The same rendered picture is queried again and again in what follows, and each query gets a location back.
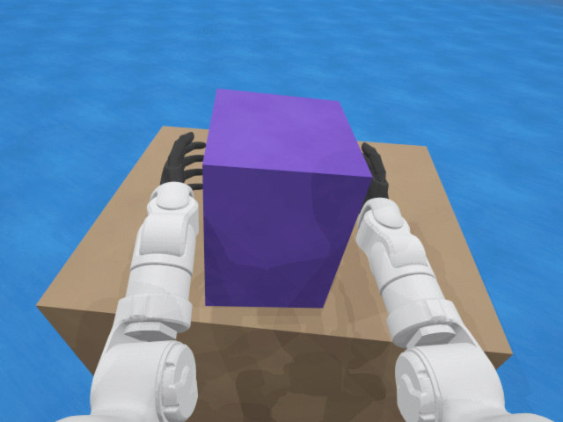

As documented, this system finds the carton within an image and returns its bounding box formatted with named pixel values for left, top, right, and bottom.
left=202, top=89, right=373, bottom=309

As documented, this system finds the right robot hand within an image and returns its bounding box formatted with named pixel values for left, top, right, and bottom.
left=359, top=142, right=389, bottom=214

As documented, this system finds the left robot forearm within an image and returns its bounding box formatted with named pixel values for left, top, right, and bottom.
left=90, top=182, right=199, bottom=405

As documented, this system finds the right robot forearm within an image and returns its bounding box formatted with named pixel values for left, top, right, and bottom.
left=356, top=198, right=505, bottom=406

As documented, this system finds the left robot hand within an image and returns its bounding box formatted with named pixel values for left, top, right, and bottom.
left=160, top=132, right=206, bottom=190

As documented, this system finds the pedestal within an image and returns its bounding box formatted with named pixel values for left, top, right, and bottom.
left=35, top=126, right=513, bottom=422

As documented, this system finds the robot right upper arm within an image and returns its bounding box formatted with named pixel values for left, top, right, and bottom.
left=395, top=343, right=554, bottom=422

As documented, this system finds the robot left upper arm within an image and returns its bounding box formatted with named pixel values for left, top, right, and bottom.
left=56, top=340, right=198, bottom=422

